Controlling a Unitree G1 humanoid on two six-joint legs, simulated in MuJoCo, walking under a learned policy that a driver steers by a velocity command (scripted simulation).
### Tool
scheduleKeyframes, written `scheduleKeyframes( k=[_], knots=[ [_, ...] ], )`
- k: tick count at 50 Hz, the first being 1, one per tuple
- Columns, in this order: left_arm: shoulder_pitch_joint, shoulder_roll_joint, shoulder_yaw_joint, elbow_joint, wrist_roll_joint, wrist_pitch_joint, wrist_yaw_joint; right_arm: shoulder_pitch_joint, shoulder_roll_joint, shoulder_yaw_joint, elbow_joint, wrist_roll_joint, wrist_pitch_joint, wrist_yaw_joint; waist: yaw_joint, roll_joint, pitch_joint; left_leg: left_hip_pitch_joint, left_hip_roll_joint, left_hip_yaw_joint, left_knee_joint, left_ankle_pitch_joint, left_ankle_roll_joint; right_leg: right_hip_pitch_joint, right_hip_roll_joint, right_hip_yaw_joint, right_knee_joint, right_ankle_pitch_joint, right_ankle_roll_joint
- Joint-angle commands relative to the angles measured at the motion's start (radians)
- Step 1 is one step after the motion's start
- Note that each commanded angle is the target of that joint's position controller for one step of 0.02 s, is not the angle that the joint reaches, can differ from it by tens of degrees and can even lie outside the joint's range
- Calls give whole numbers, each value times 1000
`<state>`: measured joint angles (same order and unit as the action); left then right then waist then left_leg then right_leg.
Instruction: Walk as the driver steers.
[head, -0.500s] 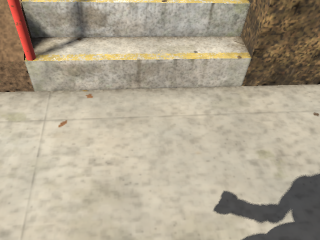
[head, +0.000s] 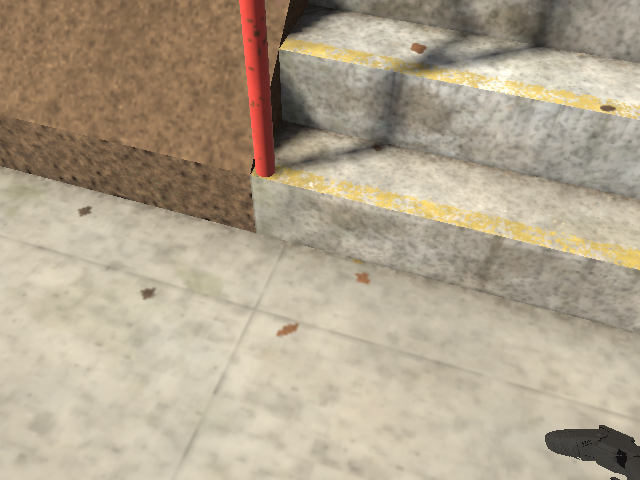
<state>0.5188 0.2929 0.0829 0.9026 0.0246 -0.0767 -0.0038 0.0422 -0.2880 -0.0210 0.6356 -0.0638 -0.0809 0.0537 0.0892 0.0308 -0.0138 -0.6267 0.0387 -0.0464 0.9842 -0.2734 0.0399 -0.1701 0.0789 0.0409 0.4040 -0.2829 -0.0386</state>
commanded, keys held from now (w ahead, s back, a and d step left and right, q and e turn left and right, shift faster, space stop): e+shift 0.70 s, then q+shift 0.30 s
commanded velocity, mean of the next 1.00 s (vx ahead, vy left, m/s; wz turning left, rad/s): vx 0.23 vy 0.00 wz -0.57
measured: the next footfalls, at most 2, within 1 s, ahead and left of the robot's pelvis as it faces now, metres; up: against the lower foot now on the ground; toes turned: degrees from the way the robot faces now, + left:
left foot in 0.14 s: +0.30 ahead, +0.14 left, +0.00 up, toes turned -7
right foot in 0.54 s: +0.43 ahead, -0.13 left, +0.00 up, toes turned -29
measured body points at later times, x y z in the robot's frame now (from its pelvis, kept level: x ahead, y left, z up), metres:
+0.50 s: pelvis +0.29 +0.01 -0.01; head +0.34 -0.02 +0.44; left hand +0.59 +0.17 -0.09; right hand +0.22 -0.28 -0.13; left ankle +0.26 +0.14 -0.74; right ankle +0.39 -0.12 -0.71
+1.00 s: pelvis +0.40 -0.02 +0.00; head +0.41 -0.01 +0.45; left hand +0.66 +0.10 -0.11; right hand +0.31 -0.28 -0.12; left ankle +0.46 +0.07 -0.73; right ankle +0.40 -0.11 -0.74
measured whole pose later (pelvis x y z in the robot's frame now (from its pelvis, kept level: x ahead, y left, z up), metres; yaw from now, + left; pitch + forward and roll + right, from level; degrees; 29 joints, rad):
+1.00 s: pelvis +0.40 -0.02 +0.00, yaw -34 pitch -1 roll -1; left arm 0.17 0.24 0.02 0.71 0.03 0.04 0.01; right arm 0.28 -0.26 -0.03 0.78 0.00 0.05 0.00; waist -0.02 -0.01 0.02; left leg -0.31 0.00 0.00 0.67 -0.37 0.03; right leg -0.30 0.11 0.03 0.48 -0.16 -0.08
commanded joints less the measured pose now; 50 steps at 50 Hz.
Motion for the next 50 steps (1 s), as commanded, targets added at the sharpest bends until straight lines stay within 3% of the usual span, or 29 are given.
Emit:
scheduleKeyframes(
  k=[1, 2, 4, 5, 6, 7, 8, 9, 10, 11, 13, 14, 17, 20, 23, 25, 26, 27, 28, 29, 30, 31, 32, 33, 35, 38, 43, 46, 50],
  knots=[
    [-190, 134, 21, -131, -3, -29, -6, -9, -9, 26, -84, 23, -12, 20, -122, -102, 97, 290, -9, 37, -257, 111, -42, -336, -189, 256, -291, 106, -172],
    [-158, 158, 27, -124, -7, -29, -13, 0, -16, 24, -75, 29, -15, 16, -118, -92, 88, 372, -41, 62, -285, 180, -48, -336, -201, 255, -274, 242, -161],
    [-91, 166, 30, -102, -24, -21, -21, 36, -47, 8, -50, 19, -21, -7, -118, -51, 58, 448, -70, 62, -402, 263, -46, -219, -184, 235, -135, 435, -106],
    [-57, 175, 33, -91, -32, -16, -23, 89, -74, -6, -27, 9, -24, -24, -134, -25, 12, 526, -95, 72, -460, 259, -35, -167, -136, 204, 17, 573, -75],
    [-46, 177, 36, -88, -43, -16, -23, 160, -106, -19, -20, -5, -33, -42, -175, -26, -45, 652, -51, 43, -485, 296, -19, -200, -79, 177, 215, 583, -45],
    [-67, 115, 21, -122, -58, -20, -18, 297, -173, -36, -23, -26, -38, -63, -238, 19, -165, 835, 182, -151, -488, 328, 22, -325, -33, 129, 499, 279, -8],
    [55, -5, -7, -152, -85, -4, 7, 377, -237, -51, -31, -34, -23, -67, -183, 206, -370, 1004, 536, -465, -452, 686, 110, -452, 14, 31, 841, -360, 7],
    [29, 96, 14, -159, -53, 22, 24, 353, -199, -55, -22, 10, -6, -65, -184, 147, -376, 928, 483, -528, -476, 705, 146, -508, -30, 13, 935, -284, 1],
    [-41, 93, 18, -161, -33, 37, 22, 280, -106, -31, -26, 23, -6, -63, -153, 101, -237, 818, 411, -365, -490, 728, 127, -546, -71, 11, 923, -216, 3],
    [-84, 77, 17, -164, -21, 47, 11, 232, -49, -15, -18, 27, -8, -60, -134, 103, -139, 729, 349, -241, -510, 781, 106, -559, -93, -5, 888, -175, 13],
    [-94, 48, 20, -168, -4, 79, -14, 220, -27, -8, 2, 37, -12, -65, -91, 124, -52, 572, 291, -103, -574, 835, 90, -499, -117, -13, 850, -138, 29],
    [-100, 24, 17, -186, -6, 88, -19, 213, -40, -15, 9, 38, -18, -65, -69, 162, -48, 561, 307, -78, -577, 862, 105, -507, -113, -17, 836, -119, 38],
    [-211, 1, 8, -236, 10, 107, -36, 172, -48, -26, 28, 52, -15, -75, -47, 124, -27, 526, 297, 35, -632, 777, 108, -536, -127, -37, 710, -17, 48],
    [-297, -13, -12, -282, 15, 111, -61, 115, -76, -38, 43, 61, -13, -88, -33, 120, -4, 423, 242, 193, -659, 615, 55, -360, -126, -88, 411, 199, 23],
    [-319, 26, -7, -290, 5, 112, -74, 138, -113, -57, 57, 63, -2, -79, -39, 91, -26, 446, 244, 252, -567, 621, 25, -229, -85, -151, 291, 220, -20],
    [-279, 68, 6, -288, 16, 105, -65, 175, -140, -70, 65, 76, 14, -75, -26, 65, -55, 481, 245, 270, -391, 700, 12, -147, -38, -170, 237, 148, -64],
    [-199, 86, 16, -265, 22, 94, -52, 186, -147, -73, 66, 81, 28, -71, 11, 23, -93, 465, 227, 285, -217, 677, -4, -47, -2, -173, 174, 159, -93],
    [-118, 124, 29, -242, 32, 78, -33, 232, -132, -66, 67, 72, 36, -64, 45, -70, -125, 334, 186, 281, 19, 396, -40, 111, -29, -83, 98, 281, -124],
    [-176, 242, 46, -271, 15, 80, -15, 322, -25, -41, 43, 34, 53, -52, -65, -267, -118, 83, 64, 285, 329, -430, -81, 204, -297, 273, 176, 813, -176],
    [-149, 324, 78, -320, -30, 91, -17, 360, -88, -51, 1, 26, 80, -57, -22, -281, -336, -52, -48, 62, 470, -463, -112, 366, -427, 660, 20, 706, -369],
    [-189, 287, 74, -331, -35, 104, -15, 303, -120, -52, 6, 18, 86, -64, -21, -151, -283, -83, 3, -20, 428, -372, -103, 320, -414, 621, -55, 432, -347],
    [-245, 235, 60, -331, -29, 115, -11, 228, -132, -53, -5, 28, 85, -69, -33, -111, -148, -80, 15, -23, 347, -277, -94, 193, -352, 534, -88, 279, -307],
    [-292, 188, 45, -326, -21, 123, -9, 189, -130, -52, -2, 27, 84, -77, -63, -78, -64, -56, 32, -23, 254, -210, -92, 97, -285, 462, -106, 244, -251],
    [-321, 165, 39, -328, -25, 123, -3, 203, -128, -52, 6, 23, 93, -81, -87, -94, -34, 6, 38, -22, 185, -171, -92, 18, -237, 402, -105, 291, -216],
    [-321, 161, 36, -321, -19, 120, -5, 224, -111, -47, 24, 19, 114, -80, -99, -67, -67, 97, 7, -15, 129, -144, -92, -40, -198, 360, -83, 407, -190],
    [-312, 146, 27, -301, -5, 104, -7, 248, -74, -38, 50, 38, 120, -80, -98, -50, -110, 141, 6, 9, 60, -114, -82, -60, -213, 298, -67, 468, -186],
    [-320, 53, -22, -262, 11, 99, -7, 213, -32, -22, 71, 52, 129, -66, -72, -130, -78, 282, 9, 32, -128, -47, -50, -155, -202, 237, -160, 85, -161],
    [-321, 105, -14, -244, 18, 101, 4, 179, -72, -32, 66, 60, 127, -53, -58, -146, -16, 294, -33, 47, -204, -106, -29, -146, -245, 249, -151, -2, -182],
    [-332, 128, -9, -226, -11, 105, 33, 239, -53, -31, 73, 60, 106, -46, -95, -101, 2, 381, -73, 73, -443, -77, 12, -94, -269, 210, -25, 166, -151]
  ],
)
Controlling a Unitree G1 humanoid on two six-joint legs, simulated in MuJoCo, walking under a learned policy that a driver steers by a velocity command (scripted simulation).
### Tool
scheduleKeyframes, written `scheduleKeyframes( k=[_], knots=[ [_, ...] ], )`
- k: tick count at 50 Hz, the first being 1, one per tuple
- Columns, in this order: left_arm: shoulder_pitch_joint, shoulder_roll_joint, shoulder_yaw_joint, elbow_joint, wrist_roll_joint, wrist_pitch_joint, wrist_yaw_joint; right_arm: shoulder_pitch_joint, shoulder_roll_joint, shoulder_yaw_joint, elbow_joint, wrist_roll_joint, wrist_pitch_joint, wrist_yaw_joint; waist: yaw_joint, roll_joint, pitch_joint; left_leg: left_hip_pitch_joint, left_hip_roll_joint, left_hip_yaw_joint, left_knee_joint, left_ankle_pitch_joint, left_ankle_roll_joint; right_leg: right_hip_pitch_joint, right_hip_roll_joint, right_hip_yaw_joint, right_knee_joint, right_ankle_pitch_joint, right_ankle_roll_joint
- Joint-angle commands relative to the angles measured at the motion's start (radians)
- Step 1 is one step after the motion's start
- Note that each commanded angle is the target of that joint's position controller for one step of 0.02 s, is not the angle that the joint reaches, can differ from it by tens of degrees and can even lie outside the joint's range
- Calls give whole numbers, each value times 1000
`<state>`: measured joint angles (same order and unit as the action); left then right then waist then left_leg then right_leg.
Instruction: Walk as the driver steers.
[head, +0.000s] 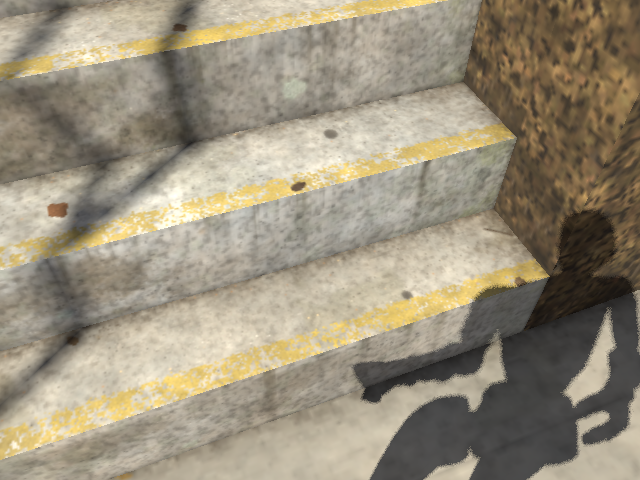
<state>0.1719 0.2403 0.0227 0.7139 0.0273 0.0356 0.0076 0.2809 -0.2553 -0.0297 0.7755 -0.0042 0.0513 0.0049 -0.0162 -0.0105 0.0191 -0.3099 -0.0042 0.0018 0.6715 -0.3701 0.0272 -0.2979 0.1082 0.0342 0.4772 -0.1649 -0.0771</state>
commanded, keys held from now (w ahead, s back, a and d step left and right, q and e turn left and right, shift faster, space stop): q+shift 0.16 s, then w+q+shift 0.24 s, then w+shift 0.04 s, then w+e+shift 0.56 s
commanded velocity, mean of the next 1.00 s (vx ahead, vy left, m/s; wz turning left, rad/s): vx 0.61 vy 0.00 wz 0.13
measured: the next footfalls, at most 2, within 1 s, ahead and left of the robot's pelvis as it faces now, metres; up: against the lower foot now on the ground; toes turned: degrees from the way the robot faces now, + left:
left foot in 0.04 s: +0.04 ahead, +0.10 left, +0.00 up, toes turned +0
right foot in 0.46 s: +0.16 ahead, -0.08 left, +0.00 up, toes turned +27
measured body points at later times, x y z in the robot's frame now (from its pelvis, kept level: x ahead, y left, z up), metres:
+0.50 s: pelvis +0.08 +0.01 +0.00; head +0.10 +0.02 +0.45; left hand +0.16 +0.33 -0.08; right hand +0.26 -0.24 -0.10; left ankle +0.00 +0.10 -0.73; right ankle +0.13 -0.09 -0.74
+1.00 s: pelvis +0.32 +0.12 +0.01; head +0.34 +0.12 +0.46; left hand +0.38 +0.41 -0.11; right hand +0.47 -0.14 -0.10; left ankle +0.26 +0.23 -0.73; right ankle +0.32 +0.00 -0.65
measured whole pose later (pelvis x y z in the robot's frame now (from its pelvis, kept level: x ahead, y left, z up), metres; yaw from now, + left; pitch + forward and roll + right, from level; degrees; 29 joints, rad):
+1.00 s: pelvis +0.32 +0.12 +0.01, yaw +7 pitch +4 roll +1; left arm 0.24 0.31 0.05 0.81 0.03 -0.04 -0.03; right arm 0.25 -0.26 -0.03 0.76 -0.05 -0.11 -0.01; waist 0.01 -0.04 -0.02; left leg -0.15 0.02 0.12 0.32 -0.23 0.00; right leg -0.60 -0.03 0.00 1.13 -0.24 -0.07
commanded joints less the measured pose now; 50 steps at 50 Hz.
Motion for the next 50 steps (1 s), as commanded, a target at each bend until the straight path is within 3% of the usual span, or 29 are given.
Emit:
scheduleKeyframes(
  k=[1, 2, 3, 4, 6, 8, 9, 10, 12, 17, 19, 21, 23, 24, 25, 26, 27, 30, 33, 35, 38, 39, 40, 41, 42, 44, 45, 47, 50],
  knots=[
    [25, 177, 52, -31, -16, -10, 28, 2, -95, -23, -74, -5, -35, 2, 7, -29, -14, 85, -15, -41, -238, 75, 42, 23, -276, 185, -38, 85, -76],
    [25, 150, 48, -47, -17, -11, 31, 24, -154, -35, -84, -20, -46, 0, 14, 101, -25, 113, 129, -272, -366, 138, 78, -25, -191, 98, 137, 32, -23],
    [-32, 129, 41, -98, -17, -11, 33, 8, -281, -77, -91, -7, -47, 4, 26, 240, 65, 106, 310, -559, -384, 436, 185, -237, -4, -55, 250, -241, 56],
    [-74, 143, 41, -107, 4, -10, 34, 91, -273, -87, -75, -14, -46, 8, -29, 213, 39, 136, 351, -625, -395, 566, 268, -283, -8, 11, 437, -392, 69],
    [-40, 132, 41, -83, -10, -9, 20, 31, -217, -83, -76, 1, -36, 3, 24, 93, 14, 153, 228, -470, -355, 523, 228, -289, -46, 59, 544, -290, 87],
    [-33, 138, 42, -77, -1, -9, 12, -20, -195, -85, -98, 4, -27, -2, 31, 109, -32, 204, 147, -410, -326, 553, 180, -299, -51, 48, 558, -222, 105],
    [-25, 141, 40, -73, 12, -12, 1, 18, -191, -88, -92, 7, -24, 2, 12, 95, -94, 239, 121, -423, -360, 305, 179, -289, -56, 38, 546, -202, 110],
    [-52, 139, 38, -80, 16, -14, -11, 43, -190, -92, -87, 6, -23, 8, -12, 107, -93, 251, 110, -467, -416, -20, 184, -308, -65, 39, 510, -186, 112],
    [-126, 145, 36, -100, 13, -24, -24, 68, -208, -100, -78, -1, -25, 16, -50, 154, -32, 253, 118, -558, -487, -268, 199, -353, -65, 38, 416, -186, 128],
    [-209, 152, 28, -123, 9, -67, -26, 80, -238, -119, -72, -4, -61, 20, -73, 133, -5, 226, 102, -615, -435, -185, 197, -311, -56, 60, 217, -160, 144],
    [-203, 152, 26, -126, -8, -79, -23, 25, -256, -124, -86, -9, -63, 27, -55, 139, -9, 123, 71, -606, -410, -157, 184, -191, -40, 46, 136, -183, 139],
    [-97, 146, 23, -102, -36, -85, -3, -62, -235, -115, -109, -14, -62, 31, 14, 141, -21, -50, 31, -573, -382, -119, 148, 71, -29, 22, 0, -155, 115],
    [71, 192, 39, -50, -19, -104, 27, -69, -160, -87, -103, -12, -77, 23, 92, 52, -66, -258, -36, -463, -220, -143, 85, 408, -116, 25, -82, -53, 74],
    [171, 251, 53, -38, 6, -119, 38, -52, -81, -57, -106, -7, -99, 18, 125, -99, -135, -348, -115, -322, 41, -197, 54, 527, -311, 253, -166, -290, 28],
    [202, 362, 81, -23, 34, -120, 36, -126, -61, -40, -169, 5, -116, 19, 133, -221, -117, -526, -161, -215, 218, -143, 44, 499, -499, 698, -322, -655, -74],
    [162, 315, 84, -10, 35, -123, 19, -153, -112, -40, -167, -11, -116, 16, 96, -108, -29, -575, -56, -203, 340, -45, 46, 416, -520, 747, -320, -662, -119],
    [148, 254, 70, -10, 13, -127, 3, -171, -143, -45, -153, -30, -120, 25, 82, -41, 3, -576, -32, -185, 365, 25, 39, 379, -459, 645, -294, -599, -116],
    [190, 210, 57, 20, -14, -141, -21, -196, -163, -44, -152, -79, -125, 51, 69, -86, 14, -482, 28, -68, 293, 115, -14, 289, -308, 455, -328, -399, -115],
    [212, 206, 65, 53, -21, -141, -19, -303, -105, -11, -200, -58, -127, 60, 78, -109, 58, -354, 9, -11, 90, 141, -58, 170, -242, 368, -343, -194, -126],
    [174, 242, 84, 57, -5, -142, -13, -328, -69, 7, -212, -45, -135, 54, 56, -153, 61, -159, -32, 27, -77, 125, -62, 56, -209, 316, -325, -36, -113],
    [193, 238, 90, 91, -26, -152, -26, -246, -112, -9, -187, -27, -148, 20, 5, -140, -5, 155, -38, 14, -218, 234, -31, -13, -223, 318, -214, 282, -87],
    [193, 227, 88, 95, -34, -160, -30, -148, -157, -27, -151, -40, -154, 2, -41, -94, -79, 319, -24, 1, -238, 234, -10, -48, -176, 279, -80, 405, -64],
    [162, 208, 82, 85, -52, -173, -35, -7, -213, -45, -124, -56, -160, -17, -122, -44, -166, 527, 74, -79, -229, 184, 13, -174, -120, 243, 119, 338, -35],
    [143, 109, 52, 38, -82, -180, -34, 141, -306, -68, -114, -89, -156, -31, -184, 165, -306, 731, 335, -376, -328, -153, 67, -364, -44, 144, 396, 38, 3],
    [172, 91, 35, 18, -78, -161, -19, 138, -333, -79, -94, -91, -145, -31, -137, 294, -320, 662, 467, -624, -461, -358, 112, -455, -37, 69, 546, -264, -12],
    [115, 143, 42, 48, -31, -123, -20, -18, -154, -40, -115, -66, -144, -28, -66, 126, -149, 456, 376, -424, -468, -150, 95, -464, -150, 49, 653, -145, -17],
    [105, 131, 40, 52, -18, -112, -27, -36, -121, -30, -108, -62, -147, -26, -43, 103, -119, 405, 340, -313, -468, 22, 85, -445, -171, 44, 652, -122, -6],
    [71, 87, 29, 36, 11, -84, -43, -34, -96, -23, -84, -57, -164, -21, -8, 90, -62, 328, 299, -145, -463, 350, 82, -453, -179, 20, 695, -88, 7],
    [2, 65, 19, -11, 8, -72, -51, -37, -112, -33, -63, -35, -186, -4, 25, 125, -47, 287, 303, 2, -445, 708, 81, -471, -190, -8, 687, -38, 12]
  ],
)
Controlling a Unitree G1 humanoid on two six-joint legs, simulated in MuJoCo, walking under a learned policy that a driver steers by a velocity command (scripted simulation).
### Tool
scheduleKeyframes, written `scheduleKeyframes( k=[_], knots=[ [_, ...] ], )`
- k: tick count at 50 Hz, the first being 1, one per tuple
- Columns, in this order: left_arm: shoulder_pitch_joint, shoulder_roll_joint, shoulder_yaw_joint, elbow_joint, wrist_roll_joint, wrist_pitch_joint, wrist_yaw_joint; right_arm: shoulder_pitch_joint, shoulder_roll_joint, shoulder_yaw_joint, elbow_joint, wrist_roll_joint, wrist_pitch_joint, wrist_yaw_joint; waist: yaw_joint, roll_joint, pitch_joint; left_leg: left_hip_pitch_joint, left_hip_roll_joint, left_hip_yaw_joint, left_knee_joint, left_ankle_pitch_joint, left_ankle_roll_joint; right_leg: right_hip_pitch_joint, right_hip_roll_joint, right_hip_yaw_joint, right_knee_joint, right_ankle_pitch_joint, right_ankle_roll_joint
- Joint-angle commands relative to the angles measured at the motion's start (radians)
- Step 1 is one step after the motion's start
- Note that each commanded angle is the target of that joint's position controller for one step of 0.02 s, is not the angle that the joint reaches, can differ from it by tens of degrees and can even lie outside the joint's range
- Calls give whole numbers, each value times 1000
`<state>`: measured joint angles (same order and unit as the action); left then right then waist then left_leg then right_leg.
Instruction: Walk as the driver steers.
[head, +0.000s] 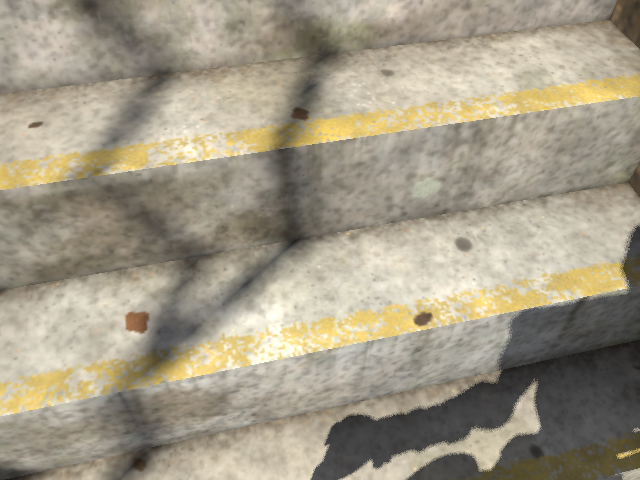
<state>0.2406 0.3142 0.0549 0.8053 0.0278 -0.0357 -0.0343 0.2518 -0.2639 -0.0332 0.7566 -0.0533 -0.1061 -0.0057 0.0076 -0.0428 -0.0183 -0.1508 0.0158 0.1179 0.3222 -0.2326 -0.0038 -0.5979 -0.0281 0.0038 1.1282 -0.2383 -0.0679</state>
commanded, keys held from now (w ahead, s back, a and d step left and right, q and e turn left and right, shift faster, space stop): w+e+shift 0.06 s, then w+q+shift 0.86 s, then w+shift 0.08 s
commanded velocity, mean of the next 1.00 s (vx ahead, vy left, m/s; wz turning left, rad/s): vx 0.99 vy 0.00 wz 0.44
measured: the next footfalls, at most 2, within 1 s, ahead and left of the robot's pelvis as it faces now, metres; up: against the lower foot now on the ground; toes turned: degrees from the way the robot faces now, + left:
right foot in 0.18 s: +0.21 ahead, -0.12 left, +0.00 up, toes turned -11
left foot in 0.60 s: +0.41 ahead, +0.04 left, +0.22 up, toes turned +3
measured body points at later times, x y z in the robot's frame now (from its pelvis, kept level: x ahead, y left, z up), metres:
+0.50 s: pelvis +0.25 -0.04 +0.01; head +0.29 -0.05 +0.46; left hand +0.24 +0.20 -0.13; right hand +0.52 -0.20 -0.04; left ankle +0.34 +0.07 -0.44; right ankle +0.18 -0.11 -0.74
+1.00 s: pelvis +0.47 -0.03 +0.24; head +0.52 +0.00 +0.69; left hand +0.73 +0.20 +0.26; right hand +0.55 -0.28 +0.11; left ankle +0.38 +0.03 -0.51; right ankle +0.64 -0.10 -0.30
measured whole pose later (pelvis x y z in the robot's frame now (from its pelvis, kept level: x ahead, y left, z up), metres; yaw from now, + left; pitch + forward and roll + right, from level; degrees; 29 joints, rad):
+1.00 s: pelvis +0.47 -0.03 +0.24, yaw +27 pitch +7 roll -3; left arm -0.17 0.01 -0.12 0.39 0.06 -0.04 0.02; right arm 0.44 -0.22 -0.08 0.91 0.02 -0.08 -0.05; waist -0.08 0.06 -0.01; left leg -0.11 -0.06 -0.31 0.17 -0.03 0.14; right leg -1.12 -0.01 -0.03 1.57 -0.58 -0.09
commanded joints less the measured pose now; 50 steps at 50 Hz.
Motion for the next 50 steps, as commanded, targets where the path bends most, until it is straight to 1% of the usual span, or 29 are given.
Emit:
scheduleKeyframes(
  k=[1, 4, 7, 8, 9, 10, 11, 12, 14, 17, 21, 23, 25, 26, 27, 28, 29, 30, 31, 32, 34, 38, 39, 42, 45, 46, 47, 48, 50],
  knots=[
    [-94, -9, -17, -123, 4, 2, -11, -28, -113, -33, -47, 17, -32, 8, 15, 168, -1, 96, 283, -73, -106, 602, 108, -151, -68, 23, -11, 55, 2],
    [-90, -15, -28, -136, 3, 20, -14, -119, -131, -32, -56, 14, -33, 3, 78, 203, -24, -33, 220, 79, -59, 849, 68, 120, -41, -43, -189, 57, -25],
    [160, 48, -4, -92, 25, 21, 26, -176, -164, -24, -56, 43, -37, 7, 220, 199, -169, -63, 239, 54, 279, 1353, 97, 487, 48, -76, -333, 103, -78],
    [323, 66, 9, -36, 34, 3, 33, -263, -155, -18, -66, 78, -24, 9, 328, 156, -206, -166, 205, 55, 524, 1192, 107, 702, 56, -89, -545, 274, -86],
    [424, 140, 33, 31, 33, -10, 36, -327, -103, -5, -64, 76, -4, 12, 399, -58, -86, -414, 22, 66, 1041, 360, 100, 818, 22, -104, -766, 398, -89],
    [328, 202, 26, 27, 59, -32, 31, -207, 112, 44, -94, 53, -5, -6, 198, -242, -8, -805, -161, -209, 1563, -253, 96, 821, -182, 178, -501, 872, -31],
    [282, 232, 46, -31, 65, -24, 25, 14, 83, 34, -97, 64, 3, -24, 85, -120, -219, -776, -156, -339, 1699, -158, 114, 780, -355, 280, -560, 997, -73],
    [185, 204, 41, -77, 55, -16, 23, 26, 5, 17, -101, 51, 17, -30, 46, -62, -225, -817, -128, -254, 1777, -138, 85, 680, -397, 360, -706, 444, -123],
    [18, 36, -20, -45, 40, -33, 28, -140, 61, 30, -166, 4, 43, -25, -33, -58, 19, -997, -71, -202, 1965, -122, 56, 386, -347, 291, -849, -63, -83],
    [33, 46, -26, 56, 50, -83, 18, -288, 118, 44, -275, 22, 120, -54, -79, -115, 77, -1125, -87, -192, 2314, -191, 90, 223, -360, 127, -987, -78, -89],
    [84, 5, -50, 141, 11, -104, 32, -409, 140, 74, -341, 32, 124, -54, -107, 100, 111, -1082, -59, -111, 1825, -124, 140, 221, -190, -159, -1065, 157, 32],
    [165, 49, -49, 164, -8, -94, 62, -435, 144, 83, -356, 32, 132, -38, -92, 33, 48, -963, -44, -28, 1614, -184, 138, 321, -197, -218, -1139, 547, -2],
    [18, 129, -33, 66, -65, -73, 96, -216, 78, 79, -246, 19, 140, -29, -197, -35, -179, -486, -118, 76, 1257, -238, 143, 382, -174, -336, -1008, 1634, -62],
    [-10, 216, -10, 35, -83, -68, 121, -83, 36, 54, -157, 61, 153, -25, -236, -34, -340, -340, -219, 129, 1289, -304, 109, 466, -238, -334, -828, 2239, -113],
    [-58, 273, 22, -8, -67, -54, 109, 90, 46, 56, -158, 46, 143, -28, -268, -155, -401, -345, -175, 68, 1109, -466, 147, 650, -325, -309, -555, 2381, -133],
    [87, 216, 15, -43, -84, -54, 89, -31, -31, 39, -126, 35, 135, -16, -112, -81, -506, -231, -286, 66, 995, -526, 168, 618, -275, -235, -407, 2362, -152],
    [72, 230, 15, -85, -72, -58, 60, -10, -45, 21, -133, 23, 134, -18, -116, -42, -525, -56, -273, -60, 866, -385, 178, 427, -259, -188, -202, 1963, -160],
    [-42, 158, 6, -135, -24, -75, 17, 35, -107, -13, -108, 18, 158, -21, -129, 84, -531, 46, -265, -210, 671, -290, 189, 252, -171, -133, 18, 1101, -149],
    [-174, -15, -37, -146, 34, -76, -17, -107, -124, -52, -119, 18, 180, -14, -121, 221, -389, -55, -230, -451, 491, -299, 279, 9, 16, -52, 476, 354, -99],
    [-257, -126, -71, -262, 80, -69, -15, -221, -117, -52, -162, -18, 180, -15, -67, 160, -272, -239, -51, -933, 199, -620, 384, -232, 114, 130, 898, 272, -59],
    [-285, -207, -110, -384, 117, -58, -3, -110, -70, -25, -52, -12, 127, -47, -1, 36, -12, -415, -45, -976, 78, -553, 289, -435, 86, 161, 1089, 211, -23],
    [-266, -196, -127, -370, 102, -60, 42, 40, -42, -22, 80, 12, 25, -20, -2, -4, 113, -285, -58, -758, 54, -164, 282, -659, 39, 80, 1132, 6, 15],
    [-285, -175, -123, -372, 97, -59, 46, 39, -35, -19, 81, 31, 20, -19, -4, -27, 110, -262, -61, -704, 44, -102, 276, -651, 12, 61, 1014, 9, 31],
    [-461, -207, -127, -467, 76, -56, 58, 162, -68, -38, 106, 19, -6, -29, -79, 84, 71, -147, -12, -740, -4, -53, 342, -821, 22, 38, 1228, -190, 21],
    [-606, -251, -156, -562, 77, -34, 56, 237, -89, -57, 125, 43, -7, -31, -96, 43, 48, -120, -21, -708, -135, -117, 314, -781, -4, 30, 872, -249, 5],
    [-690, -274, -161, -603, 68, -21, 58, 241, -70, -65, 128, 51, 3, -51, -119, 61, 29, -196, 25, -722, -271, 81, 343, -623, -6, 2, 756, -246, -2],
    [-592, -292, -177, -570, 52, -8, 53, 115, -77, -65, 90, 60, 26, -63, -43, 90, -63, -375, 40, -529, -398, 315, 334, -197, 1, -119, 473, -220, -15],
    [-491, -270, -156, -540, 36, -6, 59, 52, -92, -69, 51, 85, 22, -62, 17, 127, -139, -471, 66, -450, -350, 762, 312, 164, 14, -88, 332, -291, -47],
    [-57, -77, -40, -383, -6, 0, 70, 31, -215, -114, 20, 94, -39, -30, 185, 163, -425, -142, 140, -410, 77, 1906, 287, 391, 127, -155, 258, -472, -16]
  ],
)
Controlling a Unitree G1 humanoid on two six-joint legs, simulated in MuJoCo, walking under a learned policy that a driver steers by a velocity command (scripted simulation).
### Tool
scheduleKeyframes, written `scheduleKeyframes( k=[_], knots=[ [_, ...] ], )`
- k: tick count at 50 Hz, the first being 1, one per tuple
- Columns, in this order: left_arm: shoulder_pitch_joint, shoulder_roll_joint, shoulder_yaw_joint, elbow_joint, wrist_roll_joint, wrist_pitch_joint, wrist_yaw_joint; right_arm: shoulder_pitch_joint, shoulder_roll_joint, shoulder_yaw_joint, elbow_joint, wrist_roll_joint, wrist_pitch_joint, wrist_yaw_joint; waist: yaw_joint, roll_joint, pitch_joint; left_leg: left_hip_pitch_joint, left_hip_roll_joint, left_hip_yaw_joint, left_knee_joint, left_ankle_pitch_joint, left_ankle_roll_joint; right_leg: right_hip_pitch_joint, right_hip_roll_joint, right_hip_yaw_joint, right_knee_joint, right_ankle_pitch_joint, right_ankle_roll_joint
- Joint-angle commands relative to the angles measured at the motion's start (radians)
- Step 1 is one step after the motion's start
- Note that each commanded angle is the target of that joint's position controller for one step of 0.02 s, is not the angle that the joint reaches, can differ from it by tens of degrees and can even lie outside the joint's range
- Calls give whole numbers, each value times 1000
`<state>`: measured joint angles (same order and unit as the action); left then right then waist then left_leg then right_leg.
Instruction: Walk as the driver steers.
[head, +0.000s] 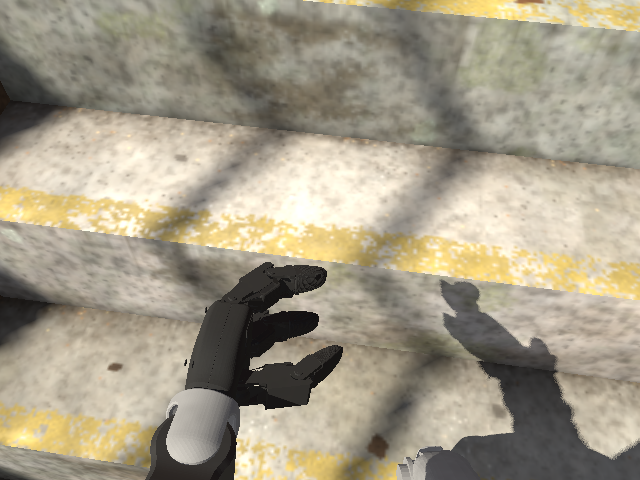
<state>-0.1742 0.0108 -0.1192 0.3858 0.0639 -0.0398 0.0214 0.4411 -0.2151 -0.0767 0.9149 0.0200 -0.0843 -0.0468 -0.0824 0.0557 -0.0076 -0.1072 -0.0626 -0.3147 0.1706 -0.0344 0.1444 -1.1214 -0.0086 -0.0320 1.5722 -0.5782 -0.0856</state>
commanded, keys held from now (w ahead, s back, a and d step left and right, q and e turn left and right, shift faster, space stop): w+shift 0.04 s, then w+e+shift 0.04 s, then e+shift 0.44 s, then w+e+shift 0.34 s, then w+q+shift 0.14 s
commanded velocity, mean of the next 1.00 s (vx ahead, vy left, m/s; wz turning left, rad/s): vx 0.59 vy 0.00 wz -0.49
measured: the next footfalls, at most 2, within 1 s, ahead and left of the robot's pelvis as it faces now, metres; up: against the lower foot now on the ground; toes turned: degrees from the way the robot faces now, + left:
right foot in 0.02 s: +0.15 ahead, -0.14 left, +0.21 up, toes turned +3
left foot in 0.30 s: +0.25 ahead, +0.10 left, +0.39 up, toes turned +1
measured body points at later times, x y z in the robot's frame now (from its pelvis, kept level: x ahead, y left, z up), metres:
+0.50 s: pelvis +0.20 +0.02 +0.18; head +0.26 +0.02 +0.63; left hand +0.22 +0.28 +0.05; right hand +0.50 -0.14 +0.16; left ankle +0.18 +0.14 -0.56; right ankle +0.11 -0.14 -0.49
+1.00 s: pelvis +0.33 -0.04 +0.34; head +0.33 -0.04 +0.79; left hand +0.57 +0.10 +0.23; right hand +0.41 -0.32 +0.28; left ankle +0.31 +0.15 -0.07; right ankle +0.35 -0.10 -0.34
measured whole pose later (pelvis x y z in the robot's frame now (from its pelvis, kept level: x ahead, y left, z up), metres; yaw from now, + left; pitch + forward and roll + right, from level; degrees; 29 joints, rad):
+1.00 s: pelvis +0.33 -0.04 +0.34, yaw -29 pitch +4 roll +1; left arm 0.20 0.21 0.04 0.79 0.02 -0.03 0.02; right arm 0.10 -0.12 0.01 0.60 -0.08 -0.09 0.01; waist -0.05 -0.02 -0.09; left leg -0.77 -0.03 -0.10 2.08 0.03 0.08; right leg -0.61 0.17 0.01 0.90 -0.35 -0.13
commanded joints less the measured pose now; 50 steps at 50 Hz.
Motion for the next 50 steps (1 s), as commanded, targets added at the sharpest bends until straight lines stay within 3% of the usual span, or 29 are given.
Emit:
scheduleKeyframes(
  k=[1, 2, 3, 4, 6, 8, 11, 15, 17, 19, 21, 22, 23, 24, 25, 26, 28, 31, 35, 36, 38, 39, 40, 41, 42, 43, 46, 47, 50],
  knots=[
    [487, 298, 172, 91, -51, -3, 15, -196, -286, -86, -141, 7, -90, 35, 350, 5, -531, -123, 205, 39, 541, 1641, 119, 1013, 98, -29, -420, -129, -16],
    [565, 393, 205, 164, -19, -16, 36, -228, -187, -72, -184, 28, -107, 68, 342, -285, -538, -395, 58, 59, 902, 1333, 64, 1161, -87, 468, -732, -453, -101],
    [520, 420, 219, 212, -44, 5, 64, -250, -40, -33, -234, -42, -104, 84, 261, -575, -514, -622, -112, 89, 1288, 212, 25, 1108, -239, 1015, -1124, -640, -181],
    [332, 315, 212, 195, -60, 30, 58, -372, 26, -12, -311, -108, -95, 82, 216, -392, -392, -758, -115, 39, 1710, 104, 12, 901, -199, 1099, -1180, -675, -178],
    [248, 142, 164, 339, -40, 13, 44, -380, 188, 75, -399, -121, -57, 62, 63, -101, -66, -984, -94, 30, 2004, 40, -1, 639, -188, 808, -1066, -354, -175],
    [365, 52, 140, 478, -30, -20, 27, -306, 184, 105, -393, -96, -22, 41, -8, -33, 87, -1066, -38, 81, 2045, -94, -47, 581, -131, 514, -1080, 22, -129],
    [390, 134, 155, 499, -51, -66, 7, -357, 94, 108, -428, -82, -3, 25, -17, 9, 159, -1020, 78, 253, 1726, -176, -97, 560, -66, 300, -1165, 474, -124],
    [450, 278, 202, 468, -35, -94, 60, -440, 75, 103, -450, -68, -2, 35, 31, -91, -60, -745, 130, 345, 1434, -24, -103, 690, -70, 291, -1160, 928, -194],
    [625, 299, 229, 484, -43, -65, 69, -603, 122, 122, -502, -95, -4, 37, 151, -72, -88, -956, 111, 361, 1379, -209, -93, 1035, -74, 343, -1148, 996, -208],
    [714, 294, 251, 455, -24, -35, 79, -745, 140, 144, -554, -62, -30, 62, 228, -83, -84, -950, 80, 375, 1053, -408, -102, 1221, -81, 390, -1146, 1184, -171],
    [480, 325, 274, 334, -24, -12, 74, -530, 52, 112, -497, 18, -47, 63, 77, -88, -244, -376, 56, 310, 375, -125, -92, 1084, 14, 330, -943, 1383, -65],
    [480, 369, 296, 320, -40, -18, 52, -431, -4, 81, -461, 51, -44, 44, 31, -40, -325, -118, 63, 332, 83, 169, -112, 1071, 65, 308, -806, 1243, -14],
    [545, 331, 303, 339, -59, -28, 28, -423, -51, 56, -400, 37, -24, 14, 77, -21, -288, 30, 110, 356, -124, 425, -144, 996, 115, 279, -681, 713, 8],
    [591, 272, 302, 340, -99, -20, 20, -395, -97, 41, -338, -23, -5, -6, 112, 99, -177, 328, 251, 314, 16, 792, -143, 520, 194, 192, -311, 73, 34],
    [608, 186, 280, 276, -94, -39, 15, -219, -132, 29, -304, -54, 11, -26, 97, 183, -285, 714, 561, 180, 493, 1798, -16, 15, 178, 139, 205, -180, 74],
    [476, 220, 273, 283, -61, -46, 20, -93, -151, 6, -277, -66, 38, -35, -14, 12, -416, 707, 626, 195, 485, 1634, 72, -90, 153, 116, 505, -141, 84],
    [223, 167, 233, 209, -58, -33, 33, -241, -97, 7, -241, -111, 25, -36, 25, 93, -253, 516, 517, 252, 296, 667, 94, -288, 91, 85, 709, -14, 89],
    [142, 181, 197, 130, -13, 15, 34, -313, -20, 26, -143, -52, -46, 6, 140, 92, 12, 63, 418, 427, 23, 302, -12, -124, 22, 97, 563, 31, 3],
    [54, 152, 167, 15, 0, 80, 25, -202, -122, -10, 0, -72, -68, 34, 198, 46, 20, 189, 375, 500, -47, 518, 1, -300, -18, 14, 587, 9, -54],
    [161, 158, 140, 24, -15, 90, 10, -376, -161, -5, -58, -42, -62, 28, 306, 49, -20, -31, 294, 656, -102, 783, -21, 89, -49, -35, 100, -29, -88],
    [328, 282, 176, 162, -61, 118, 6, -295, -232, -6, -112, 19, -52, -17, 265, -21, -240, -182, 288, 615, 86, 1594, 62, 688, 171, -234, -77, 42, -59],
    [434, 281, 163, 164, -2, 115, 4, -243, -284, -6, -147, 6, -71, -8, 244, 55, -415, -93, 379, 516, 378, 1934, 70, 829, 168, -139, -95, -69, -91],
    [546, 345, 180, 179, 10, 119, -3, -241, -352, -23, -167, 25, -83, 23, 277, 62, -572, -122, 379, 461, 621, 1831, 82, 974, 194, -11, -223, -65, -119],
    [581, 412, 209, 179, 3, 115, -6, -292, -342, -30, -207, 8, -94, 59, 288, -49, -623, -247, 310, 416, 899, 1258, 39, 1104, 196, 145, -430, -7, -139],
    [494, 472, 247, 174, -19, 128, -6, -424, -186, 1, -258, -43, -88, 107, 271, -250, -574, -462, 77, 371, 1313, 135, -14, 1051, 127, 492, -808, -148, -219],
    [335, 484, 261, 136, 1, 124, 5, -492, -81, 29, -349, -96, -77, 107, 205, -326, -552, -721, -30, 176, 1834, 43, -47, 999, -3, 889, -1073, -485, -264],
    [307, 353, 210, 272, -18, 48, 18, -429, 85, 83, -436, -122, -3, 61, 53, -31, -80, -978, 26, 178, 2120, 29, -80, 604, -40, 709, -1104, -283, -64],
    [383, 288, 194, 320, -47, 10, 7, -350, 63, 85, -383, -139, -12, 54, 64, 57, -30, -920, 56, 205, 1949, 45, -55, 679, 47, 548, -1054, -103, -15],
    [486, 291, 197, 427, -57, -53, -8, -310, 73, 91, -326, -85, 5, 42, 93, 9, -34, -999, 39, 232, 1887, 35, -58, 866, -18, 406, -1063, 130, -39]
  ],
)
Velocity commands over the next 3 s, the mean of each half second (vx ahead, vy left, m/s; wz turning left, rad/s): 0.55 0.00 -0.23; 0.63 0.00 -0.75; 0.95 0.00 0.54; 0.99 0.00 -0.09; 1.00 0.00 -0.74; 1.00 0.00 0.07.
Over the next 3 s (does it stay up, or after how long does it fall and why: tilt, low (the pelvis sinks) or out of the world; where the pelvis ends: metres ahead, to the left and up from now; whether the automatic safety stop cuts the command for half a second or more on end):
stays up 1.02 -0.25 1.01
